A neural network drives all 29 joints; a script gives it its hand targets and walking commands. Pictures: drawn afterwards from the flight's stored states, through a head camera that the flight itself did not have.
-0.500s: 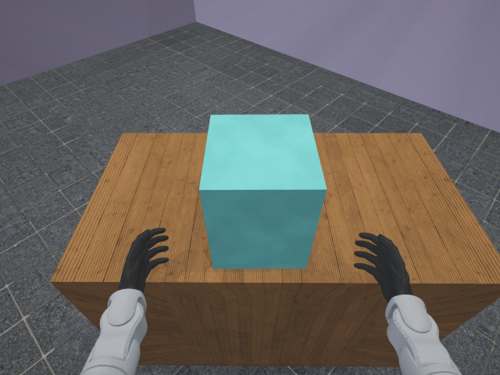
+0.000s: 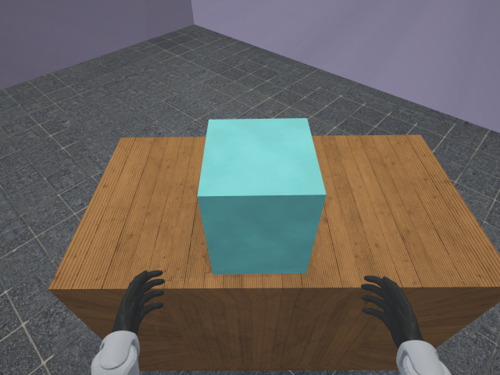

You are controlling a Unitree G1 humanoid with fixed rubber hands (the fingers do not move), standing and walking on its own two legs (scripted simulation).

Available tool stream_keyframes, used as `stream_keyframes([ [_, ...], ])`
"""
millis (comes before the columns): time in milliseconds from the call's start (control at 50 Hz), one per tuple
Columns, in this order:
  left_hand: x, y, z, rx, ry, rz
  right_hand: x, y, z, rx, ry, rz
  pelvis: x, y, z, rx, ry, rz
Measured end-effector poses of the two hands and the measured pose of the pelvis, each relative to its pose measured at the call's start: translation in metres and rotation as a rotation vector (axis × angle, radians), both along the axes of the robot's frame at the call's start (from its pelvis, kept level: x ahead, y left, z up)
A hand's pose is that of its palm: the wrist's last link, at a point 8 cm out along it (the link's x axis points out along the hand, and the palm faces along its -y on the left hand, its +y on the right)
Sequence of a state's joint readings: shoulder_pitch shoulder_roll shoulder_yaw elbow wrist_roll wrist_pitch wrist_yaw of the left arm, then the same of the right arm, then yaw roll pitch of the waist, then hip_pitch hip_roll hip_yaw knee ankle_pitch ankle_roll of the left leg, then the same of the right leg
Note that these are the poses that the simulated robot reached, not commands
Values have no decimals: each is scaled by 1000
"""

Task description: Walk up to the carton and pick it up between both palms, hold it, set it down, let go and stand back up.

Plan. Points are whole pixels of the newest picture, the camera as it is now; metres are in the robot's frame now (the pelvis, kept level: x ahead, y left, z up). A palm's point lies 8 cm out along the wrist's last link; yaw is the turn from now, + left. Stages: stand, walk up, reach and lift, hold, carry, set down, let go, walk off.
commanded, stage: set down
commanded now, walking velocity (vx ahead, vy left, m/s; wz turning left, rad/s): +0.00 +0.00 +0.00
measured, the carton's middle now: (258, 198) +0.46 +0.04 +0.00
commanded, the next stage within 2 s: let go in 0.98 s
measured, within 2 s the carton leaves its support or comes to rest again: neither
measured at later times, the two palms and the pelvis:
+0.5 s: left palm (128, 353) +0.17 +0.23 -0.06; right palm (409, 371) +0.17 -0.21 -0.06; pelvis +0.00 +0.00 +0.00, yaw -1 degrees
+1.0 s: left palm (132, 369) +0.16 +0.23 -0.08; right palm out of the picture +0.14 -0.23 -0.08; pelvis +0.00 +0.00 +0.00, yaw -1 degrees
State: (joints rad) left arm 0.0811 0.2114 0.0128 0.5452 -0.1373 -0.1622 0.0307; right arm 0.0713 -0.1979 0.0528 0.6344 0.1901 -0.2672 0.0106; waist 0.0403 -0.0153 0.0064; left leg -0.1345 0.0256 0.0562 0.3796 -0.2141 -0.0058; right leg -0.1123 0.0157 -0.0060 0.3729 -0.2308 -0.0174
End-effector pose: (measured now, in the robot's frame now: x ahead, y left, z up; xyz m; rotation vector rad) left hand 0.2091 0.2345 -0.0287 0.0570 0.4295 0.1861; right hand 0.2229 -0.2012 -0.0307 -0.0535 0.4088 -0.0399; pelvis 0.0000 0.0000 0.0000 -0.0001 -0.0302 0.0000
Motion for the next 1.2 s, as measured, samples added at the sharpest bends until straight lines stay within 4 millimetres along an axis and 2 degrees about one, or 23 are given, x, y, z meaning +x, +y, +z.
stream_keyframes([
  [380,-28,0,-26,21,190,-33,-36,-3,-27,-41,152,-14,1,4,1,-2,-14,-15],
  [760,-48,-4,-48,50,373,-69,-67,-19,-46,-94,287,-29,-2,4,1,-3,-18,-20],
  [1200,-52,-9,-53,74,411,-92,-82,-30,-51,-118,311,-42,-4,0,0,-3,-16,-22],
])
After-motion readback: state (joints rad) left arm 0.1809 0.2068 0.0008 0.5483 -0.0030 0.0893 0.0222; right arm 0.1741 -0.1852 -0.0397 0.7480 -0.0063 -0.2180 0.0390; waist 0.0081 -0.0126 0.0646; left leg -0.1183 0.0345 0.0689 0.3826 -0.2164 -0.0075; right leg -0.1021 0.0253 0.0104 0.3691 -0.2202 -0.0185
